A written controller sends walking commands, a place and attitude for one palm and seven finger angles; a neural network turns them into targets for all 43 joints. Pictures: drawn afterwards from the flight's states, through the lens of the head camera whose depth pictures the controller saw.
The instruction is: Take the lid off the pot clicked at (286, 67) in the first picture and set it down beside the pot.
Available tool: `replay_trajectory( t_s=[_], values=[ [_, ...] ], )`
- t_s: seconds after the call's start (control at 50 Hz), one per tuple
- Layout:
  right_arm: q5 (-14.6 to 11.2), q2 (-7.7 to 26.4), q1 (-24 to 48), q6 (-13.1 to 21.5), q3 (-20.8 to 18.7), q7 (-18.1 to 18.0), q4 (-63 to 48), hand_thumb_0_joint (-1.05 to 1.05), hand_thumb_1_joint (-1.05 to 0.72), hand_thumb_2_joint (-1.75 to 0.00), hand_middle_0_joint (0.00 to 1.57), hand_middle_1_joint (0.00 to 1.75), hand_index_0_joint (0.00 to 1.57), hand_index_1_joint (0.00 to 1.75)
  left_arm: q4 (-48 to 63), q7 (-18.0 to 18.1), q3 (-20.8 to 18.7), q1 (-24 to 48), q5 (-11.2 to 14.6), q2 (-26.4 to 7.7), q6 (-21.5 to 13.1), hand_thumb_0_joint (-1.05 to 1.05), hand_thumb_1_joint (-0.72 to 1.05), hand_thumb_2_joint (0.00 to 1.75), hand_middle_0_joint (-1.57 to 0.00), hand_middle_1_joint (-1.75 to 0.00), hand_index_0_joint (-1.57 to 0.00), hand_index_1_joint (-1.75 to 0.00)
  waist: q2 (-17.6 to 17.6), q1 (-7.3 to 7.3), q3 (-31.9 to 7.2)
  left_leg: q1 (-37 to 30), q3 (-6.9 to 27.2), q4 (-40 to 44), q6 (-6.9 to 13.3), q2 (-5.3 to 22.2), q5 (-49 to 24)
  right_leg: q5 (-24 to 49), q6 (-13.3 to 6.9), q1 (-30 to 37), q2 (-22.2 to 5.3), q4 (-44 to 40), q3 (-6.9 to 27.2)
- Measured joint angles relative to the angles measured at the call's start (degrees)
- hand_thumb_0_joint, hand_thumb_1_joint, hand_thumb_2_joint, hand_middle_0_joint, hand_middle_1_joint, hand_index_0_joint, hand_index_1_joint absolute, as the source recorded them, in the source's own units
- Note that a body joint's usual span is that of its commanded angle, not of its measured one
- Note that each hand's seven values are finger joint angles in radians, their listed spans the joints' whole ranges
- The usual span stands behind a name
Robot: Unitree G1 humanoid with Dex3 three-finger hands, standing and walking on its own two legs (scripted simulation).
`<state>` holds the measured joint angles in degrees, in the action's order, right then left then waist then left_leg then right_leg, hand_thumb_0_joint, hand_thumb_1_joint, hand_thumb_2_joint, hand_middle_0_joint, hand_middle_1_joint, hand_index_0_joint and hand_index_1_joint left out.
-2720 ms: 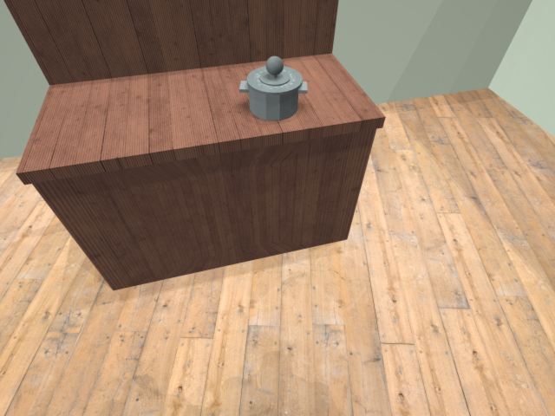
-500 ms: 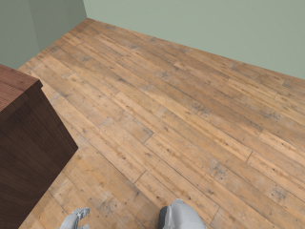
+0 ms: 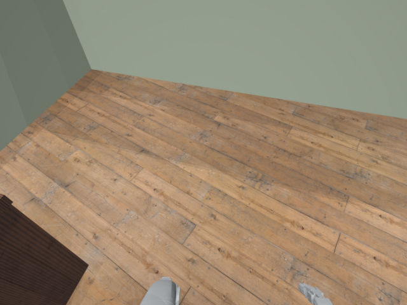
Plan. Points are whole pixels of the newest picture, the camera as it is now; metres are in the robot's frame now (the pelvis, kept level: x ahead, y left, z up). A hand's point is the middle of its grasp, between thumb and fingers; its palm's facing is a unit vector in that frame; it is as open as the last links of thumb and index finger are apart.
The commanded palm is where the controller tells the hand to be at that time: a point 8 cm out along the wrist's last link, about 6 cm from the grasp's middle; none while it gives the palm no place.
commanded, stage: turn to face it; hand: left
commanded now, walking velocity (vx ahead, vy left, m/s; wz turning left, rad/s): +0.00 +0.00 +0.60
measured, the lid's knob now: out of the picture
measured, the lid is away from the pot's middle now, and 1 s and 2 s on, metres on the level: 0.01 0.01 0.01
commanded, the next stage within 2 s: none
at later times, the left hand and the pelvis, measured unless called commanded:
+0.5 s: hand out of the picture +0.11 +0.25 -0.18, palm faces +0.26 -0.95 -0.18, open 7.4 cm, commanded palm none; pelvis +0.09 +0.06 +0.00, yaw +12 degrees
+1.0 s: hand out of the picture +0.09 +0.22 -0.15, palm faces +0.49 -0.82 -0.27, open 7.4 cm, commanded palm none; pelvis +0.11 +0.00 +0.00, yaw +30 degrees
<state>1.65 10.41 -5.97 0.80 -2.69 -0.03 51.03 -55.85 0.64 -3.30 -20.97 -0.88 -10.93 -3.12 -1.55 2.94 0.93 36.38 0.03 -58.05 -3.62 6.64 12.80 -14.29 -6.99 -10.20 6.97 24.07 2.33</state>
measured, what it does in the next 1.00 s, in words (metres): walks ahead, turning left: left foot, then right foot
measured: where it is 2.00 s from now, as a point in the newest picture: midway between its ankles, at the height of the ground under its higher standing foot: outside the picture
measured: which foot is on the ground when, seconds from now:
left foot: up 0.00-0.16, down 0.18-0.76, up 0.78-1.00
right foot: down 0.00-0.20, up 0.22-0.74, down 0.76-1.00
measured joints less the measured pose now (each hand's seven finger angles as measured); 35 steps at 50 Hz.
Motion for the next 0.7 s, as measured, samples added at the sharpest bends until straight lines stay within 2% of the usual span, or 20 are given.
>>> replay_trajectory(
  t_s=[0.08, 0.16, 0.18, 0.2, 0.24, 0.28, 0.34, 0.42, 0.5, 0.62, 0.7],
  values=[
    [-0.6, 0.0, 1.1, -0.3, 0.4, 0.0, 1.4, 0.0, -0.91, -0.9, 0.19, 0.29, 0.2, 0.3, -2.1, 1.0, 0.9, -3.0, -0.3, 1.0, 0.1, 0.0, 0.91, 0.9, -0.2, -0.3, -0.2, -0.3, 0.0, 0.67, -0.4, -4.3, -1.5, 6.5, 1.0, -2.3, 1.8, -2.3, 1.0, 3.9, -0.4, -1.1, -0.2],
    [-1.0, -0.8, 0.4, -0.2, 1.2, -0.2, 2.9, 0.0, -0.91, -0.9, 0.19, 0.29, 0.2, 0.3, -4.1, 1.4, 1.7, -4.5, -0.2, 1.7, 0.8, 0.0, 0.91, 0.9, -0.2, -0.3, -0.2, -0.3, 1.2, 0.41, -0.1, -12.1, -3.2, 18.2, 2.8, -5.6, 0.5, -6.2, 2.2, 6.9, -1.5, 0.6, -2.1],
    [-0.9, -1.0, -0.3, 0.1, 1.4, -0.2, 3.1, 0.0, -0.91, -0.9, 0.19, 0.29, 0.2, 0.3, -4.4, 1.5, 1.7, -4.8, -0.1, 1.8, 1.0, 0.0, 0.91, 0.9, -0.2, -0.3, -0.2, -0.3, 1.4, 0.15, 0.0, -14.7, -3.6, 22.1, 3.5, -6.2, -3.2, -7.8, 2.7, 6.8, -1.7, 3.0, -2.9],
    [-0.8, -1.3, -0.9, 0.4, 1.6, -0.2, 3.3, 0.0, -0.91, -0.9, 0.19, 0.29, 0.2, 0.3, -4.8, 1.5, 1.7, -4.7, 0.2, 1.9, 1.3, 0.0, 0.91, 0.9, -0.2, -0.3, -0.2, -0.3, 1.8, -0.2, 0.2, -16.6, -3.5, 24.1, 5.2, -6.9, -2.4, -9.2, 3.5, 5.5, -2.1, 7.7, -3.8],
    [-0.7, -1.9, -1.9, 0.5, 2.0, -0.2, 3.7, 0.0, -0.91, -0.9, 0.19, 0.29, 0.2, 0.3, -5.2, 1.7, 1.7, -3.3, 0.7, 1.9, 2.1, 0.0, 0.91, 0.9, -0.2, -0.3, -0.2, -0.3, 3.5, -0.18, 1.2, -17.6, -3.6, 23.2, 7.7, -8.5, 1.2, -13.7, 6.3, -0.4, -3.8, 23.7, -4.2],
    [-0.8, -2.2, -3.4, 0.0, 2.4, -0.5, 4.2, 0.0, -0.91, -0.9, 0.2, 0.29, 0.2, 0.3, -4.8, 1.9, 1.5, -1.5, 0.5, 2.0, 3.0, 0.0, 0.91, 0.9, -0.2, -0.3, -0.2, -0.3, 4.2, -0.08, 1.8, -18.8, -3.5, 23.9, 8.7, -9.2, 1.9, -15.7, 8.1, -5.8, -5.3, 34.8, -3.8],
    [-1.1, -2.0, -5.6, -0.8, 1.5, -1.3, 4.8, 0.0, -0.93, -0.9, 0.2, 0.29, 0.2, 0.3, -3.4, 1.3, 0.8, 1.8, 0.2, 2.0, 4.1, 0.0, 0.91, 0.9, -0.2, -0.3, -0.2, -0.3, 4.2, -0.53, 2.1, -20.2, -2.4, 27.1, 8.8, -10.1, 0.1, -11.9, 9.6, -12.3, -7.9, 40.0, -2.7],
    [-0.9, -0.6, -8.0, -1.7, 0.7, -1.0, 5.5, -0.01, -0.94, -0.9, 0.2, 0.3, 0.21, 0.3, -1.0, 0.9, 0.0, 5.8, -0.1, 1.4, 5.0, 0.0, 0.91, 0.9, -0.2, -0.3, -0.2, -0.3, 3.6, -1.74, 1.8, -20.5, 0.0, 30.1, 9.1, -10.7, -1.8, -6.8, 10.7, -16.9, -10.3, 37.7, -0.7],
    [-0.7, 0.1, -10.0, -2.3, -0.2, -0.7, 5.6, 0.0, -0.93, -0.9, 0.2, 0.3, 0.2, 0.3, 0.6, 0.9, -0.8, 8.7, -0.2, -0.1, 5.6, 0.0, 0.91, 0.9, -0.2, -0.3, -0.2, -0.3, 2.8, -3.33, 0.9, -20.0, 2.6, 31.5, 8.8, -10.9, -2.9, -4.9, 11.5, -17.5, -10.6, 33.4, 0.3],
    [-0.3, 0.6, -11.7, -2.7, -1.3, -0.7, 4.8, 0.0, -0.92, -0.9, 0.2, 0.3, 0.2, 0.3, 2.6, 1.1, -1.5, 12.4, 0.1, -2.2, 6.0, 0.0, 0.91, 0.9, -0.2, -0.3, -0.19, -0.3, 1.3, -5.63, 0.6, -18.3, 6.7, 31.4, 7.7, -11.2, -3.3, -7.7, 11.7, -14.5, -8.4, 25.6, 0.1],
    [-0.2, 1.4, -11.9, -3.2, -1.9, -0.7, 4.5, 0.0, -0.91, -0.9, 0.2, 0.3, 0.2, 0.3, 4.3, 1.2, -1.2, 14.4, 0.6, -2.4, 5.7, 0.0, 0.91, 0.9, -0.2, -0.3, -0.19, -0.3, -0.2, -6.5, 0.8, -17.0, 9.6, 30.4, 6.4, -11.8, -3.3, -8.8, 11.0, -10.4, -6.1, 18.0, 0.0]
  ],
)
